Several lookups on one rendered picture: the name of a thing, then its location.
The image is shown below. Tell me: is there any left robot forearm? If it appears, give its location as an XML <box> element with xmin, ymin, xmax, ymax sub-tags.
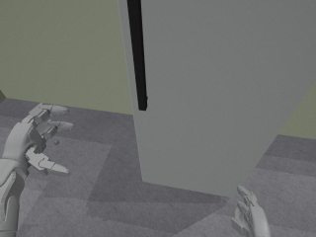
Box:
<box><xmin>0</xmin><ymin>158</ymin><xmax>30</xmax><ymax>237</ymax></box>

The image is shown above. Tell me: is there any left robot hand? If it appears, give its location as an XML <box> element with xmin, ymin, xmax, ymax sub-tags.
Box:
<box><xmin>2</xmin><ymin>103</ymin><xmax>75</xmax><ymax>177</ymax></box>

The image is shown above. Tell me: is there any handle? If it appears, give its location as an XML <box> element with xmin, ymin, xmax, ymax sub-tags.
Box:
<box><xmin>126</xmin><ymin>0</ymin><xmax>148</xmax><ymax>111</ymax></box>

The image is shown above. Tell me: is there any fridge door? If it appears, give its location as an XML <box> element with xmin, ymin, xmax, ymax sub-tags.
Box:
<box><xmin>118</xmin><ymin>0</ymin><xmax>316</xmax><ymax>198</ymax></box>

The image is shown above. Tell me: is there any right robot hand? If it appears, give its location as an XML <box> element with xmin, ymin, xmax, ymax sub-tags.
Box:
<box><xmin>231</xmin><ymin>185</ymin><xmax>272</xmax><ymax>237</ymax></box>

